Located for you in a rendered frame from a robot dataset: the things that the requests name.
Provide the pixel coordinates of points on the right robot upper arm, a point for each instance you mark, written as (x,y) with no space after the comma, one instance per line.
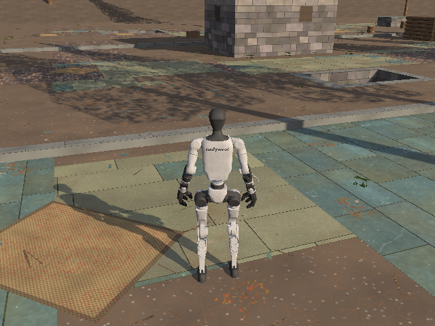
(241,154)

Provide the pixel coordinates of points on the robot right foot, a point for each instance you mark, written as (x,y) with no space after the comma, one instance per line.
(233,272)

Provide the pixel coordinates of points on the robot right hand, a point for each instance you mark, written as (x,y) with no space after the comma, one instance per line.
(252,198)

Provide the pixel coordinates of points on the left robot upper arm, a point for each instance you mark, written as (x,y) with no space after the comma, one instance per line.
(193,154)

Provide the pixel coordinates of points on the right robot forearm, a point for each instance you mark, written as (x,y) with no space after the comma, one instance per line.
(249,182)

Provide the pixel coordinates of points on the left robot forearm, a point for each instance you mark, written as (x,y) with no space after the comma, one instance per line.
(185,181)

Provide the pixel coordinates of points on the left robot thigh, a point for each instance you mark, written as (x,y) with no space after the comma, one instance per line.
(201,206)

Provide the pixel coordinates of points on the robot left hand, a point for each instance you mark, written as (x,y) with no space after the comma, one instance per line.
(181,196)

